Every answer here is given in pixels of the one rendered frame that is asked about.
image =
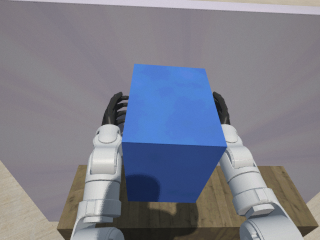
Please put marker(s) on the left robot hand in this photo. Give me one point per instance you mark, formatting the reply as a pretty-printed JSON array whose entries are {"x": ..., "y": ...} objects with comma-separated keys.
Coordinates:
[{"x": 111, "y": 113}]

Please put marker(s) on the robot left forearm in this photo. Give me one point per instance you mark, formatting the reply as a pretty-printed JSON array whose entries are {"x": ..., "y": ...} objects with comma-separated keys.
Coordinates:
[{"x": 102, "y": 181}]

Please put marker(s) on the robot right forearm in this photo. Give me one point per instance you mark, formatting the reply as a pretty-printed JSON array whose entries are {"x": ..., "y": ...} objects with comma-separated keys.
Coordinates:
[{"x": 251, "y": 197}]

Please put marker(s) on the pedestal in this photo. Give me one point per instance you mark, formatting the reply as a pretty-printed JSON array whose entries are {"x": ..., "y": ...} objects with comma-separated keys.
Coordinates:
[{"x": 211, "y": 217}]

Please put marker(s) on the right robot hand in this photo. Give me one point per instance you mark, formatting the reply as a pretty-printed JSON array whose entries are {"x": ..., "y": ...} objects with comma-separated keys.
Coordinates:
[{"x": 222, "y": 109}]

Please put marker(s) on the robot left upper arm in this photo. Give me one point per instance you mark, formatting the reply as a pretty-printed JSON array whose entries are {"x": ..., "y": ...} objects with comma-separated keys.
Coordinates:
[{"x": 100, "y": 233}]

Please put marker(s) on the carton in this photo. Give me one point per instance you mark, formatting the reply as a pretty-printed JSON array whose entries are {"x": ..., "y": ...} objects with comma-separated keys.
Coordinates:
[{"x": 172, "y": 137}]

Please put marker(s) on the robot right upper arm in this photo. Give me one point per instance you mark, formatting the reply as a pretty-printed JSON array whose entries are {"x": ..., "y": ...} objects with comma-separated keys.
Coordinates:
[{"x": 275, "y": 227}]

